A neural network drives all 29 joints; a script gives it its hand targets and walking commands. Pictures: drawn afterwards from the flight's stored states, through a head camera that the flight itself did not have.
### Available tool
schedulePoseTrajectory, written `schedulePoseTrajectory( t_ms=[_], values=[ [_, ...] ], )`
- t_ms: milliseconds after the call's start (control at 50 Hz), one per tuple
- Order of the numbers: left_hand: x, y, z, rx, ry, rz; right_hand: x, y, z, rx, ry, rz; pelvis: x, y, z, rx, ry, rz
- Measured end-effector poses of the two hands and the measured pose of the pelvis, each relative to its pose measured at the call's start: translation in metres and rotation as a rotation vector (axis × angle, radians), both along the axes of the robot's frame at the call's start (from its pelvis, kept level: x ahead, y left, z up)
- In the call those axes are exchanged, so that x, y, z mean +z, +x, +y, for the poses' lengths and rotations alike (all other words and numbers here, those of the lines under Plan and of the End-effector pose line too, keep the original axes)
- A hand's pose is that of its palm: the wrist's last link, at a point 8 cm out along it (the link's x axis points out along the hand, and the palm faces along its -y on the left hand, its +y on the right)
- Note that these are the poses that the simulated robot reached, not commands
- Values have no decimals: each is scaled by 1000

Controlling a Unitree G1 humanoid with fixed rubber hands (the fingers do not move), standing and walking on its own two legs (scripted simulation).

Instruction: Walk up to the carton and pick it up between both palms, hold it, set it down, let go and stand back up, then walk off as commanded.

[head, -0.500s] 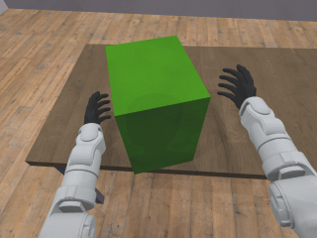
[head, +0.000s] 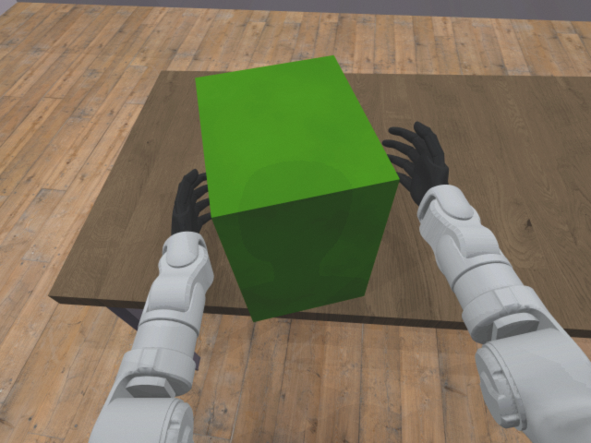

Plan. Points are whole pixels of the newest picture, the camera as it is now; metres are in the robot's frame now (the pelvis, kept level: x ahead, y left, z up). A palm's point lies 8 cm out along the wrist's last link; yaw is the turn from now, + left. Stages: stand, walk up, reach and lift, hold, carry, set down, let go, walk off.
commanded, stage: reach and lift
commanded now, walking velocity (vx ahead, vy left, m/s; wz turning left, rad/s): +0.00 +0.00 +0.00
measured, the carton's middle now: (290, 200) +0.44 +0.07 +0.05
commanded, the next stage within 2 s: none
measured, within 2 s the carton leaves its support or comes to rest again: leaves its support in 1.74 s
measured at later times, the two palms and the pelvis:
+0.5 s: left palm (192, 231) +0.37 +0.20 +0.06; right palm (410, 185) +0.44 -0.09 +0.10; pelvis +0.00 +0.00 +0.00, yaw +0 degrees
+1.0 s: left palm (196, 231) +0.37 +0.19 +0.06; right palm (403, 187) +0.44 -0.08 +0.09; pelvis +0.00 +0.00 +0.00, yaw +0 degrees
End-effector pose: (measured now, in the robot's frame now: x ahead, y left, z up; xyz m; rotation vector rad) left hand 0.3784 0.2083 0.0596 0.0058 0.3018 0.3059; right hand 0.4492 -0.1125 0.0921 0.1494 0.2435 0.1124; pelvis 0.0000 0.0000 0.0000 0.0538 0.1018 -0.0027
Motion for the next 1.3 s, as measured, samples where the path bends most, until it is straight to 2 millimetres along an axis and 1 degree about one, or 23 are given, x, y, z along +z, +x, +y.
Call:
schedulePoseTrajectory(
  t_ms=[140,240,360,540,880,1300],
  values=[
    [1,-2,-2,13,-9,-2,-1,-4,17,12,-1,2,0,-1,1,0,-1,-1],
    [2,-4,-4,26,-16,3,2,-6,25,14,0,-2,0,-1,2,0,-2,-1],
    [2,-5,-6,35,-23,7,4,-7,24,-1,-3,-6,0,-2,2,0,-2,-2],
    [2,-5,-7,43,-26,8,3,-7,25,-5,-9,8,0,-2,2,0,-2,-2],
    [3,-6,-11,60,-35,0,1,-9,34,-4,-5,20,0,-1,2,0,-4,-1],
    [4,-6,-15,78,-40,-1,1,-10,32,-14,-17,36,0,-1,2,0,-5,-1]
  ],
)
